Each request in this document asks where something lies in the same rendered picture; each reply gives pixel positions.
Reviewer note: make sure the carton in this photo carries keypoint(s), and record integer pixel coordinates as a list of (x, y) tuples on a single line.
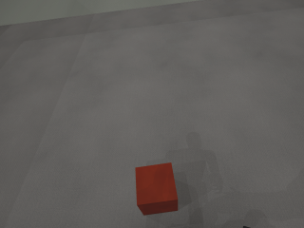
[(156, 189)]

